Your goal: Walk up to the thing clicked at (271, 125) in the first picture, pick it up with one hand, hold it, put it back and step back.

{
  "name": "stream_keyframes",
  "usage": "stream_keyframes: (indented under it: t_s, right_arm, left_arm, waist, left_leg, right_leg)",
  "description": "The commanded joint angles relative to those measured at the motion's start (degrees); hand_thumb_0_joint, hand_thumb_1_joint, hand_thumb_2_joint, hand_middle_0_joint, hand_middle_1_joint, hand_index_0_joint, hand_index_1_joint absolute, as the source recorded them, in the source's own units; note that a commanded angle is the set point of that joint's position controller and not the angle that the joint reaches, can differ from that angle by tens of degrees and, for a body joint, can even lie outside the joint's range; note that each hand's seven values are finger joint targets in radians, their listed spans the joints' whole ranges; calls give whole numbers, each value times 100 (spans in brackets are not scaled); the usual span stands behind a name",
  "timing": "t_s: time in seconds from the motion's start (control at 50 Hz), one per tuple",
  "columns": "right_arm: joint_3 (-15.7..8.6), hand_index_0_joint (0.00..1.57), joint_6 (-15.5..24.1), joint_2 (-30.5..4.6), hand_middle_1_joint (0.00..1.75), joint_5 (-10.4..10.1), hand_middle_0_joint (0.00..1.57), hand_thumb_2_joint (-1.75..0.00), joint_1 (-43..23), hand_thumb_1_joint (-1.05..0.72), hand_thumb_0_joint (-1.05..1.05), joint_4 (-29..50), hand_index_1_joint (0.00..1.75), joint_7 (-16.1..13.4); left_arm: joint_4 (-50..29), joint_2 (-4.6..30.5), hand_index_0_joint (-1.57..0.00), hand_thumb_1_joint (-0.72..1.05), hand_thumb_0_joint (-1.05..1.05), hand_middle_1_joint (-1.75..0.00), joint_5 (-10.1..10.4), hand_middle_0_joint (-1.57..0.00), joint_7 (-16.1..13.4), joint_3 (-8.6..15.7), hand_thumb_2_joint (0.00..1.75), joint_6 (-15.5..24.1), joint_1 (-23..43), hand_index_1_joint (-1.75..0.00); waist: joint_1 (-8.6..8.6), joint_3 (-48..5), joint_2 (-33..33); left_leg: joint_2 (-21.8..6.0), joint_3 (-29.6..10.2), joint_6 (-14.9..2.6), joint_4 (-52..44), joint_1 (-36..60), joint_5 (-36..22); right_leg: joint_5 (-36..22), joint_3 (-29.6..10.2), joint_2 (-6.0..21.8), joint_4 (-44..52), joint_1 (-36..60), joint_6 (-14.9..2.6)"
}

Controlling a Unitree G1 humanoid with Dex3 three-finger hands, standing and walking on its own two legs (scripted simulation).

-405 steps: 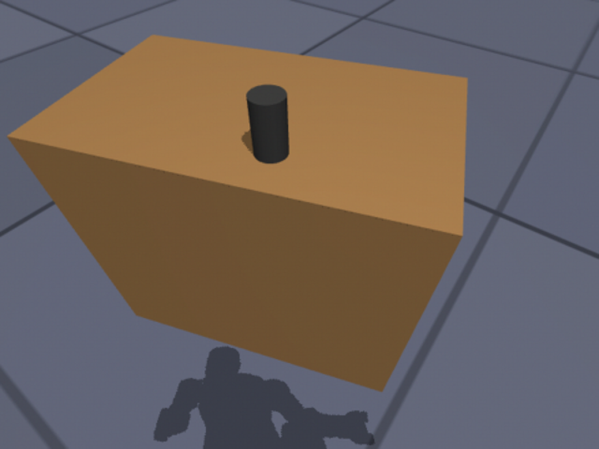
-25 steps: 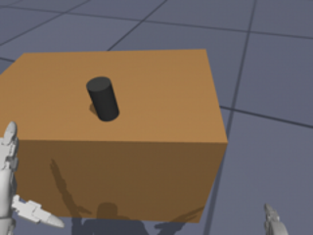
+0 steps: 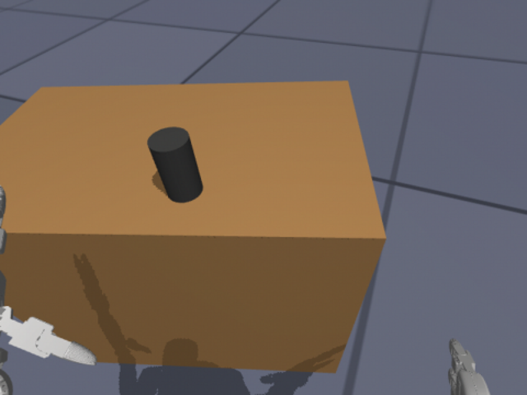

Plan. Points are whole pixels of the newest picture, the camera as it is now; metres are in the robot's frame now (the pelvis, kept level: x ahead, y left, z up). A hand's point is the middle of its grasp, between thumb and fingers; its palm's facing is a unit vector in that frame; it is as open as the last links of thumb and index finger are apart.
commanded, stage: rise first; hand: left
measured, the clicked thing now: (177, 166) +0.49 +0.22 +0.09
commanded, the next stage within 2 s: go down in 0.26 s
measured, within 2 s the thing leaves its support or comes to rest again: neither
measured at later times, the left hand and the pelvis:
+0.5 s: hand (34, 260) +0.20 +0.26 +0.21, palm faces +0.46 -0.77 -0.44, open 17.6 cm; pelvis +0.01 +0.00 +0.00, yaw +0 degrees
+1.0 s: hand (20, 188) +0.29 +0.33 +0.22, palm faces +0.36 -0.89 -0.28, open 17.2 cm; pelvis +0.01 +0.00 -0.01, yaw +1 degrees
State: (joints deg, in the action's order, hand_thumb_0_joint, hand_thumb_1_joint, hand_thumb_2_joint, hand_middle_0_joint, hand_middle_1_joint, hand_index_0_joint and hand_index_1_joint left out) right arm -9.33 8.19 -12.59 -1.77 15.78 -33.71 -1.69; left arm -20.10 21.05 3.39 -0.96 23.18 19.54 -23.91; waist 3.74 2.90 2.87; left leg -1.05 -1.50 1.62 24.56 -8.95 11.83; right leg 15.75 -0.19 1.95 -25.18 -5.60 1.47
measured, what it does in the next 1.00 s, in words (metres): stands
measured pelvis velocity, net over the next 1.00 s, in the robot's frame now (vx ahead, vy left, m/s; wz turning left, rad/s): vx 0.01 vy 0.00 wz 0.01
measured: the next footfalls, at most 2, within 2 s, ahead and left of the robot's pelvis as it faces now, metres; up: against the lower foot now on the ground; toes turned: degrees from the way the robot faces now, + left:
none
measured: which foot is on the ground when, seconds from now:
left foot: down 0.00-1.00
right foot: down 0.00-1.00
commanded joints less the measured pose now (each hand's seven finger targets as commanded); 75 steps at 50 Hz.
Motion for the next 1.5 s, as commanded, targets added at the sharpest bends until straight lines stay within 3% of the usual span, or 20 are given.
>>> stream_keyframes:
  t_s: [0.0,0.14,0.22,0.32,0.34,0.36,0.38,0.4,0.44,0.54,0.58,0.6,0.62,0.68,0.92,1.06,1.24,1.3,1.4,1.48]
  right_arm:
    - [-294,5,334,-794,5,-11,5,-5,-471,49,0,1033,5,-33]
    - [-417,5,311,-922,5,-11,5,-6,-433,50,0,1062,5,-25]
    - [-218,5,292,-636,5,-34,5,-6,-359,49,0,951,5,3]
    - [-462,5,306,-925,5,-23,5,-7,-331,48,0,1023,5,-45]
    - [-243,5,283,-663,5,-30,5,-5,-302,50,0,878,5,-22]
    - [-183,5,253,-596,5,93,5,-6,-430,52,0,875,5,26]
    - [-472,5,287,-940,5,-26,5,-5,-473,50,0,1130,5,-42]
    - [-197,5,216,-552,5,87,5,-6,-390,50,0,741,5,22]
    - [-376,5,164,-801,5,77,5,-6,-580,49,0,944,5,16]
    - [-285,5,30,-700,5,88,5,-5,-490,51,0,913,5,14]
    - [-187,5,-7,-622,5,66,5,-6,-637,51,0,892,5,-10]
    - [-391,5,15,-947,5,77,5,-6,-640,50,0,997,5,-61]
    - [-50,5,-23,-451,5,54,5,-6,-480,51,0,548,5,-45]
    - [-133,5,-24,-713,5,15,5,-5,-739,51,0,713,5,-171]
    - [277,5,81,-752,5,-62,5,-6,-882,51,0,638,5,-421]
    - [283,5,161,-820,5,-42,5,-6,-500,52,0,505,5,-458]
    - [157,5,303,-869,5,26,5,-6,-498,51,0,386,5,-428]
    - [418,5,351,-632,5,51,5,-6,-688,51,0,233,5,-430]
    - [355,5,460,-898,5,59,5,-6,-1048,52,0,355,5,-591]
    - [387,5,498,-935,5,69,5,-6,-545,52,0,150,5,-669]
  left_arm:
    - [-1214,1204,-5,-61,0,-6,72,-6,-93,747,7,346,615,-7]
    - [-989,1292,-4,-61,0,-6,95,-5,-76,914,8,348,624,-7]
    - [-1199,1338,-4,-61,0,-7,102,-6,-76,958,9,398,793,-8]
    - [-1112,1385,-4,-61,0,-6,111,-6,-69,1044,10,393,860,-8]
    - [-1185,1405,-5,-56,0,-9,113,-4,-70,1050,5,411,888,-8]
    - [-774,856,-1,-61,0,-3,223,-4,98,862,10,604,855,-6]
    - [-995,1720,-5,-58,0,-10,133,-4,-48,1403,7,473,754,-10]
    - [-827,964,-4,-56,0,-7,227,-5,109,936,8,657,957,-8]
    - [-674,1275,-5,-60,0,-7,284,-5,192,1231,7,739,998,-8]
    - [-688,1521,-4,-50,0,-6,294,-4,262,1302,9,714,1658,-7]
    - [-406,1663,-4,-51,0,-6,343,-4,325,1365,9,601,1920,-7]
    - [-33,1670,-4,-52,0,-5,386,-5,370,1389,8,476,1874,-6]
    - [-233,1620,-4,-53,0,-5,410,-5,445,1234,9,416,2175,-6]
    - [347,1994,-3,-51,0,-4,564,-4,692,1300,8,115,2779,-5]
    - [2134,3089,-1,-44,0,-3,1138,-2,1886,1876,10,-819,4432,-4]
    - [2368,3127,-1,-45,0,-1,1065,-2,2294,1714,9,-1270,4566,-3]
    - [2290,3393,-1,-46,0,0,1103,-3,2350,1923,10,-1453,5299,-2]
    - [2464,3325,-2,-51,0,0,1034,-3,2404,1717,9,-1534,5479,-2]
    - [3130,3696,-2,-55,0,-1,1012,-3,2565,1660,8,-1705,6268,-3]
    - [3698,4002,-3,-55,0,-2,947,-3,2704,1647,8,-1831,6690,-3]
  waist:
    - [2,-521,-37]
    - [3,-446,-126]
    - [77,-501,-14]
    - [-37,-539,-84]
    - [67,-528,-25]
    - [-92,-682,-569]
    - [162,-647,-28]
    - [-64,-674,-375]
    - [17,-730,-211]
    - [-88,-763,139]
    - [-122,-665,161]
    - [-212,-591,-100]
    - [-147,-537,186]
    - [-309,-663,26]
    - [-157,-1583,-40]
    - [-155,-1534,260]
    - [-185,-1840,458]
    - [-165,-1708,495]
    - [-287,-1866,337]
    - [-442,-1827,404]
  left_leg:
    - [152,335,-186,-343,374,-813]
    - [156,346,-200,-325,293,-709]
    - [161,331,-189,-321,318,-788]
    - [155,341,-186,-295,416,-887]
    - [167,338,-194,-293,387,-898]
    - [126,293,-180,0,184,-888]
    - [193,341,-193,-246,354,-1009]
    - [162,321,-169,6,135,-904]
    - [209,356,-148,48,75,-829]
    - [179,305,-101,67,19,-729]
    - [197,303,-116,86,-78,-586]
    - [178,279,-133,90,-111,-544]
    - [198,276,-128,72,-128,-529]
    - [210,264,-173,111,-76,-523]
    - [202,204,-225,214,30,-1161]
    - [159,213,-189,244,104,-1676]
    - [74,163,-190,354,302,-2170]
    - [119,170,-216,343,168,-1864]
    - [142,137,-232,235,147,-1271]
    - [165,159,-244,183,226,-879]
  right_leg:
    - [-945,340,-195,427,-293,-144]
    - [-872,329,-175,458,-277,-125]
    - [-920,341,-169,427,-278,-135]
    - [-1052,321,-180,405,-318,-121]
    - [-1054,327,-160,394,-319,-125]
    - [-997,353,-184,181,-375,-69]
    - [-1152,311,-127,352,-240,-115]
    - [-1043,327,-153,171,-416,-86]
    - [-941,294,-128,129,-493,-91]
    - [-853,321,-166,19,-562,-130]
    - [-742,306,-147,36,-648,-112]
    - [-738,316,-161,49,-646,-97]
    - [-729,313,-150,22,-737,-114]
    - [-808,285,-114,75,-800,-70]
    - [-1344,290,-120,7,-479,-105]
    - [-1727,323,-171,-90,-626,-150]
    - [-1946,328,-205,-146,-694,-146]
    - [-1792,308,-175,-115,-755,-136]
    - [-1366,304,-184,-26,-883,-144]
    - [-1059,307,-192,77,-1130,-133]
